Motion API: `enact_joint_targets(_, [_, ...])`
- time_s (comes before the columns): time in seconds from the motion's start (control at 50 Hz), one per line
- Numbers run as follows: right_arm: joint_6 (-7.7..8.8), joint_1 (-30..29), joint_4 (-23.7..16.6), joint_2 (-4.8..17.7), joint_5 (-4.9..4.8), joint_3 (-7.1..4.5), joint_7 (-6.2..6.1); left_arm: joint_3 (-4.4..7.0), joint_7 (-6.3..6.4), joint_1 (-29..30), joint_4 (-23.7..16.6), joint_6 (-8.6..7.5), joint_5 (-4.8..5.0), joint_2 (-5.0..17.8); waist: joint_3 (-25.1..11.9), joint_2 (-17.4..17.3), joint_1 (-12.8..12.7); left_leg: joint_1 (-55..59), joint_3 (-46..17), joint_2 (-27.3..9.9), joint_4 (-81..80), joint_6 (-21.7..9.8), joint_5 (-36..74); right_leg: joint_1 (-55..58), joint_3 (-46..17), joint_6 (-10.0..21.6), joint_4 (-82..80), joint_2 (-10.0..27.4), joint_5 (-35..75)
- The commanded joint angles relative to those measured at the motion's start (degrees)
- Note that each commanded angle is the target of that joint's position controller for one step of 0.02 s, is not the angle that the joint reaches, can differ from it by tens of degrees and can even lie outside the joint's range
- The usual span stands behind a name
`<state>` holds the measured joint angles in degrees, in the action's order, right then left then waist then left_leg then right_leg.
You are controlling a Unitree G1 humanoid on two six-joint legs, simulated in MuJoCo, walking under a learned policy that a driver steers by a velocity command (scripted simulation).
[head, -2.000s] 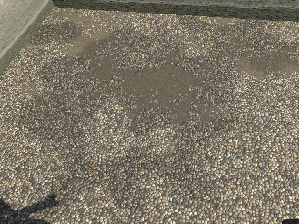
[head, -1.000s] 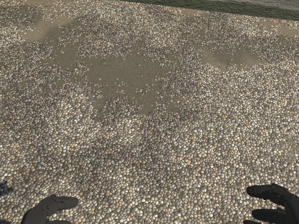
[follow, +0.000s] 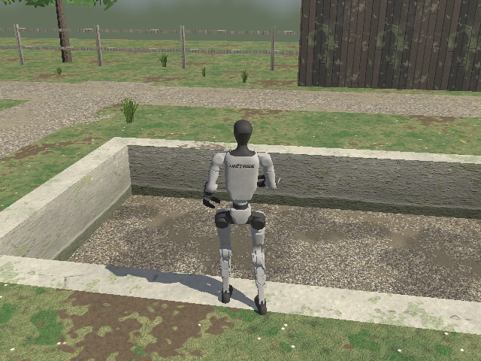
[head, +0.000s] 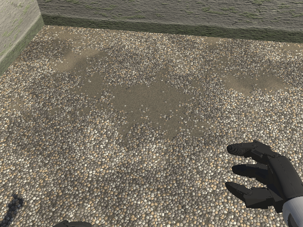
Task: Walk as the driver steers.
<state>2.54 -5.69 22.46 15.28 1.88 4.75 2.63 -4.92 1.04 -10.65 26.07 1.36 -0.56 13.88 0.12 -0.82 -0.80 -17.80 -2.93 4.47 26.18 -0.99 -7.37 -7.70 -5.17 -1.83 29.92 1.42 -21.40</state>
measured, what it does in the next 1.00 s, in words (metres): stands, turning right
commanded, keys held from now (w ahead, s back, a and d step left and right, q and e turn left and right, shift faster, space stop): w+e+shift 0.36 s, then w+shift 0.64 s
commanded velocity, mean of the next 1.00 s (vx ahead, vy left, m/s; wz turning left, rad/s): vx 1.00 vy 0.00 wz -0.54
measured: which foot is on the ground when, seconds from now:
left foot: down 0.00-1.00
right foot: down 0.00-1.00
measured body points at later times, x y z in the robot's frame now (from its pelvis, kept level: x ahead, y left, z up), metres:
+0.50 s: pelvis +0.00 -0.05 +0.00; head +0.01 -0.08 +0.45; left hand +0.29 +0.08 -0.01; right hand +0.19 -0.34 -0.03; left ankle +0.07 +0.10 -0.73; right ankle -0.05 -0.15 -0.73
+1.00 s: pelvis +0.03 -0.02 +0.00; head +0.03 -0.02 +0.45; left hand +0.33 +0.08 -0.02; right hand +0.19 -0.30 -0.02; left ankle +0.07 +0.10 -0.73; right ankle -0.05 -0.15 -0.73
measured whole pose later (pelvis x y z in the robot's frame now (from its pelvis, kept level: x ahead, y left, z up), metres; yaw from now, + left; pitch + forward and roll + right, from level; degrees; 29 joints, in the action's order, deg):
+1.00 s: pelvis +0.03 -0.02 +0.00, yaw -19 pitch +0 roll +1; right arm 0.5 5.5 22.9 14.6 4.3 5.4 -1.8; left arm -7.4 -3.3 -2.8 25.1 -1.4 -1.6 15.7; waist -0.8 1.4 0.5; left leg -11.9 11.7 -4.8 27.7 1.4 -14.8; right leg -8.1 -20.4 -0.6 30.4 -5.2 -20.8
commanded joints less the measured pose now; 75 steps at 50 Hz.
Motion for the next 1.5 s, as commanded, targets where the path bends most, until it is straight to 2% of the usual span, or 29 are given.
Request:
enact_joint_targets(0.02, [1.39,-8.2,-6.3,5.7,0.0,-2.13,-0.46,1.82,-1.14,5.2,-6.9,-1.0,0.06,6.2,-5.6,-1.2,0.0,12.4,-7.6,-10.1,-0.8,2.9,-0.5,-12.4,-6.9,4.3,-6.0,3.5,-1.9])
enact_joint_targets(0.12, [1.98,-7.3,-6.5,6.7,0.85,-2.83,-0.89,2.23,-2.57,9.2,-8.7,-0.71,0.32,8.5,-6.1,1.5,-0.3,14.6,-1.8,-10.7,4.8,2.3,12.1,-14.9,-12.2,4.9,-5.0,2.6,4.9])
enact_joint_targets(0.14, [1.76,-6.0,-6.0,7.0,1.63,-2.84,-1.47,2.03,-2.2,8.3,-8.5,-0.1,-0.38,8.6,-6.9,1.9,-0.9,15.8,-0.8,-11.1,5.1,2.3,14.8,-13.9,-12.4,5.0,-4.1,2.4,8.8])
enact_joint_targets(0.18, [1.65,-5.4,-5.9,6.8,1.72,-2.95,-1.85,2.07,-2.01,8.5,-8.7,0.44,-0.45,8.8,-7.6,2.2,-1.1,17.0,0.7,-11.4,5.8,2.2,16.7,-14.0,-13.1,4.9,-2.2,1.6,15.0])
enact_joint_targets(0.2, [1.5,-4.5,-5.6,7.2,2.43,-2.97,-1.92,1.83,-1.74,8.6,-8.9,0.73,-0.84,9.0,-7.3,2.5,-0.8,17.3,2.0,-11.5,6.4,1.9,18.3,-15.0,-13.0,4.3,-1.3,1.7,17.5])
enact_joint_targets(0.24, [1.21,-3.5,-5.4,6.6,3.07,-3.12,-1.9,1.96,-1.82,9.3,-9.7,1.05,-0.95,9.3,-8.4,3.6,-0.9,20.1,2.6,-11.8,6.9,1.8,18.2,-16.5,-14.0,4.2,-0.5,0.7,20.0])
enact_joint_targets(0.26, [0.99,-3.3,-5.4,6.1,3.38,-3.01,-2.12,1.63,-2.07,10.0,-10.3,1.05,-1.2,8.9,-8.4,3.3,-0.9,20.7,3.4,-11.8,6.8,2.0,16.9,-17.1,-14.8,4.3,-0.6,0.5,21.3])
enact_joint_targets(0.3, [0.75,-3.1,-5.3,6.3,3.28,-3.3,-2.43,1.75,-2.38,10.5,-10.6,1.01,-0.89,9.2,-8.4,3.9,-1.0,21.3,4.4,-11.4,7.0,2.3,15.0,-17.8,-16.0,4.8,-0.3,-0.1,24.9])
enact_joint_targets(0.32, [0.49,-3.2,-5.1,6.7,3.28,-3.66,-2.69,1.94,-2.68,10.7,-11.0,0.78,0.3,9.8,-9.2,4.9,-1.2,22.2,4.4,-11.3,7.2,2.2,14.3,-18.5,-16.8,4.9,0.0,-0.1,26.8])
enact_joint_targets(0.34, [0.35,-3.2,-5.1,6.8,3.28,-3.82,-2.87,2.03,-2.86,10.6,-11.1,0.69,0.51,10.0,-9.3,4.9,-1.5,22.7,4.8,-11.2,7.4,2.2,13.8,-19.0,-17.4,5.0,0.3,-0.5,28.5])
enact_joint_targets(0.36, [0.38,-2.7,-4.8,6.9,2.56,-3.95,-3.09,2.31,-2.87,10.0,-10.7,0.42,0.87,10.5,-8.6,5.1,-1.1,22.7,4.9,-10.7,7.5,2.1,11.4,-20.0,-18.4,4.7,0.1,-0.7,28.9])
enact_joint_targets(0.38, [0.43,-2.5,-4.7,6.3,2.66,-3.72,-3.18,2.02,-2.9,10.2,-10.8,0.25,0.6,10.0,-8.8,5.5,-1.3,22.9,5.1,-10.7,7.5,2.3,10.2,-20.0,-18.8,4.7,-0.6,-0.7,29.1])
enact_joint_targets(0.4, [0.67,-2.0,-4.4,5.9,1.96,-4.09,-3.26,1.82,-3.07,10.0,-10.9,-0.46,0.99,8.7,-9.4,6.5,-0.9,23.7,4.9,-11.4,6.9,2.5,6.9,-20.1,-19.7,4.9,-1.8,-0.1,25.7])
enact_joint_targets(0.42, [0.84,-2.0,-4.4,5.8,1.9,-3.96,-3.36,1.54,-3.33,10.7,-11.0,-0.89,1.02,8.1,-8.7,6.9,-0.9,23.5,5.1,-11.3,6.3,2.8,4.7,-20.3,-20.2,5.0,-3.1,0.0,24.0])
enact_joint_targets(0.5, [1.38,-1.6,-4.5,4.7,2.29,-3.36,-3.41,0.58,-4.11,13.1,-10.8,-1.96,0.74,6.6,-7.0,7.5,-0.5,24.1,5.9,-10.8,4.4,3.6,2.2,-20.2,-21.2,4.5,-6.7,-0.4,22.0])
enact_joint_targets(0.7, [0.51,3.3,-4.5,4.7,1.98,-2.64,-4.31,-0.36,-4.62,14.8,-8.8,-3.76,0.18,5.0,-6.6,3.9,0.8,26.9,7.2,-12.7,1.8,3.1,1.4,-19.2,-19.2,3.1,-7.7,-0.6,18.9])
enact_joint_targets(0.72, [0.2,3.1,-4.8,4.9,2.56,-2.17,-4.32,-0.47,-4.57,15.2,-8.5,-3.33,-0.52,5.7,-6.2,3.5,0.5,25.9,7.4,-12.2,1.7,3.0,3.1,-18.4,-18.9,3.2,-7.1,-1.3,21.5])
enact_joint_targets(0.76, [0.05,3.8,-5.0,4.8,2.65,-1.96,-4.24,-0.61,-4.33,15.0,-8.2,-3.12,-0.87,5.6,-7.0,3.0,0.5,26.1,7.7,-12.4,1.9,2.9,4.7,-17.5,-18.2,2.9,-6.3,-1.4,23.3])
enact_joint_targets(0.92, [-0.72,5.2,-5.7,4.8,2.26,-1.52,-4.7,-0.72,-4.19,14.6,-7.0,-3.88,-0.88,6.1,-7.6,2.5,1.1,27.0,7.7,-13.8,1.6,2.0,5.4,-17.6,-16.5,1.6,-5.1,-0.7,22.3])
enact_joint_targets(1.02, [-1.25,5.4,-6.0,4.8,2.49,-1.15,-4.71,-0.75,-4.0,14.4,-7.2,-4.08,-1.1,6.8,-8.1,2.0,1.4,27.0,7.7,-14.4,1.8,1.5,8.3,-17.1,-15.4,0.4,-4.0,-0.3,23.1])
enact_joint_targets(1.04, [-1.52,4.6,-6.5,4.5,3.1,-0.93,-4.59,-1.08,-4.04,15.0,-7.8,-3.88,-1.6,6.2,-8.5,1.5,1.0,26.7,8.0,-14.8,1.5,1.6,9.9,-16.4,-14.8,0.8,-3.9,-0.2,23.4])
enact_joint_targets(1.06, [-1.65,4.5,-6.6,4.5,3.2,-0.91,-4.51,-1.16,-4.0,15.1,-7.8,-3.8,-1.72,6.3,-8.6,1.2,1.1,26.5,8.2,-14.8,1.5,1.5,10.3,-16.1,-14.6,0.6,-3.8,-0.2,23.4])
enact_joint_targets(1.12, [-2.03,5.7,-6.3,4.8,3.0,-0.85,-4.36,-1.18,-3.78,13.8,-7.0,-3.49,-1.72,6.7,-9.2,1.2,1.2,26.4,8.2,-15.1,1.3,1.1,11.7,-15.1,-14.4,0.1,-3.6,-0.1,23.0])
enact_joint_targets(1.18, [-2.8,9.8,-3.6,5.3,1.78,-1.12,-4.21,-0.75,-3.72,9.9,-4.4,-2.69,-1.04,7.1,-8.1,1.6,1.4,25.8,7.6,-15.5,-0.1,-0.4,10.8,-14.5,-15.0,-0.6,-4.8,0.3,17.6])
enact_joint_targets(1.2, [-3.0,10.9,-2.6,5.6,1.38,-1.42,-4.06,-0.59,-3.68,9.4,-3.7,-2.6,-0.39,7.1,-7.8,2.3,1.5,25.6,7.3,-15.7,-1.2,-0.9,8.3,-14.5,-15.2,-0.5,-5.4,0.5,15.2])
enact_joint_targets(1.3, [-3.9,14.3,1.9,6.0,0.09,-2.58,-4.09,0.59,-3.53,4.3,-0.2,-1.3,0.6,6.6,-1.6,1.3,1.3,22.4,7.3,-15.6,-4.9,-3.0,1.8,-16.1,-14.2,-0.7,-6.6,0.0,7.3])
enact_joint_targets(1.4, [-4.35,17.0,5.4,5.5,-0.04,-3.64,-4.4,1.45,-2.46,0.3,2.3,-0.35,0.46,5.8,-2.6,0.9,1.5,23.7,8.6,-14.9,-3.6,-3.7,7.5,-15.4,-13.2,-0.4,-5.9,-0.7,12.3])
enact_joint_targets(1.42, [-3.99,17.3,6.0,5.0,0.11,-3.55,-4.27,1.69,-2.1,0.3,2.2,-0.22,0.27,5.8,-3.6,1.5,1.9,24.0,9.0,-14.6,-3.8,-4.0,7.3,-15.0,-13.3,-0.1,-6.0,-0.4,13.7])
enact_joint_targets(1.5, [-4.08,20.0,9.0,5.4,-0.24,-4.24,-4.19,2.15,-0.77,-3.0,3.8,1.13,-0.18,5.2,-3.7,1.2,1.7,24.4,9.9,-14.2,-3.2,-4.3,11.2,-14.1,-12.9,0.0,-5.5,-1.0,17.4])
